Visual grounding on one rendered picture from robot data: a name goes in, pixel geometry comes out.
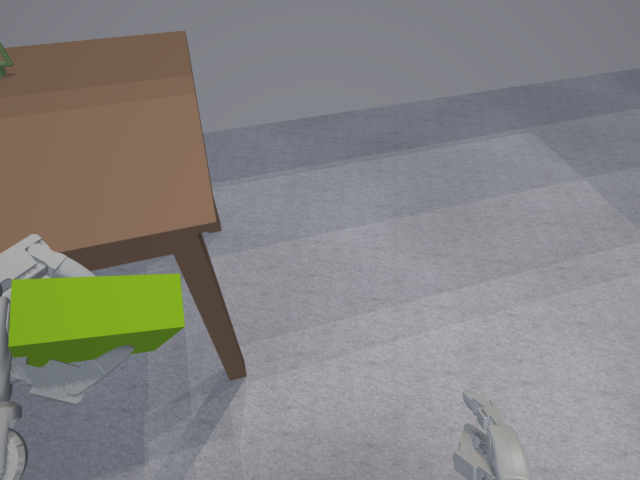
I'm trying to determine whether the sponge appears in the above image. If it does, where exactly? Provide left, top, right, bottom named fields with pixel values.
left=8, top=274, right=185, bottom=367

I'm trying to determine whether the left robot hand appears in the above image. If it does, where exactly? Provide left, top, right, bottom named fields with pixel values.
left=0, top=234, right=135, bottom=406

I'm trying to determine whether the right robot hand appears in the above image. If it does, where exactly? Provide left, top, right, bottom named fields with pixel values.
left=453, top=390, right=532, bottom=480

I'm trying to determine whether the robot left forearm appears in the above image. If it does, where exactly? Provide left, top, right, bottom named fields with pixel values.
left=0, top=401, right=28, bottom=480

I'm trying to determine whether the table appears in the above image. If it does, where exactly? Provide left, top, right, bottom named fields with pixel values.
left=0, top=31, right=247, bottom=381

